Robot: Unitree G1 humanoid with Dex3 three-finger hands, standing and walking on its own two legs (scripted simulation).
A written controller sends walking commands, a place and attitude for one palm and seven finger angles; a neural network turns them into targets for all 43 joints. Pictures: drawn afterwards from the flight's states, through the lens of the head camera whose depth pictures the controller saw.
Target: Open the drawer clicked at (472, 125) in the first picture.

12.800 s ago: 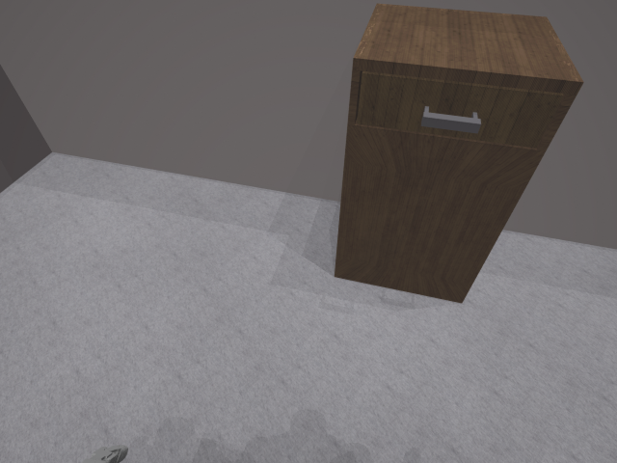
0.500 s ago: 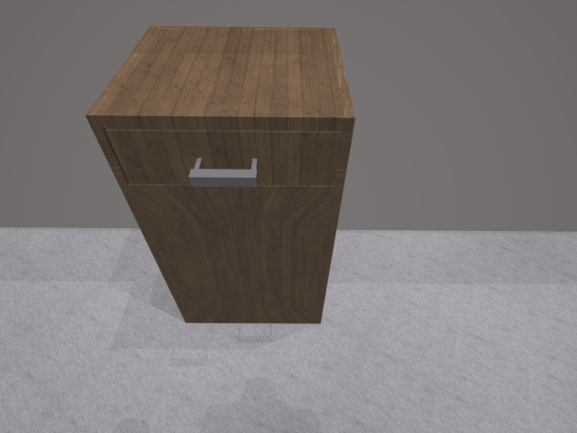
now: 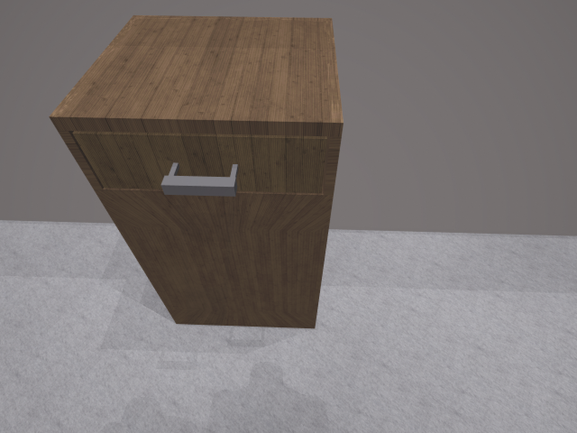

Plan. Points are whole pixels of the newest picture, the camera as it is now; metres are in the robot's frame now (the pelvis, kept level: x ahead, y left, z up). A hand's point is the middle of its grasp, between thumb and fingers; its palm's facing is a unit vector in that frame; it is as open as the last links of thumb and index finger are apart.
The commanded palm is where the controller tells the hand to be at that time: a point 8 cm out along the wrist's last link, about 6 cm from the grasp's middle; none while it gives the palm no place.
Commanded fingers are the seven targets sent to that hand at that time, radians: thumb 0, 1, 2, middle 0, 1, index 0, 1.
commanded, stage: come to a stop and stand still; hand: left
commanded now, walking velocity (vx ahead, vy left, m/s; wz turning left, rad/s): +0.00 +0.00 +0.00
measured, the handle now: (202, 177) +0.54 +0.20 +0.02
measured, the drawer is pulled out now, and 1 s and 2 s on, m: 0.00 0.00 0.00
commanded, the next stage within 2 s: look again from close up in 1.16 s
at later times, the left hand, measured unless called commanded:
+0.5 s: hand out of the picture +0.09 +0.16 -0.16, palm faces +0.04 -0.96 -0.27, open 7.4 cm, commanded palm none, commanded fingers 0.00 0.90 0.90 -0.20 -0.30 -0.20 -0.30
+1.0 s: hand out of the picture +0.03 +0.17 -0.17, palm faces +0.06 -0.98 -0.20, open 7.4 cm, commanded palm none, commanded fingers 0.00 0.90 0.90 -0.20 -0.30 -0.20 -0.30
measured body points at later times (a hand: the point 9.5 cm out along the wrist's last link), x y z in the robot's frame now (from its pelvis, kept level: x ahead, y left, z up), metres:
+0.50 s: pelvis +0.03 -0.03 +0.00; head +0.06 -0.05 +0.44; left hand +0.09 +0.21 -0.14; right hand +0.13 -0.24 -0.16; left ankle +0.09 +0.10 -0.73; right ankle +0.02 -0.14 -0.73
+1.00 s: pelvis +0.03 -0.02 +0.01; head +0.04 +0.00 +0.46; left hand +0.03 +0.22 -0.15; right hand +0.04 -0.24 -0.14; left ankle -0.01 +0.09 -0.73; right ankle +0.01 -0.13 -0.72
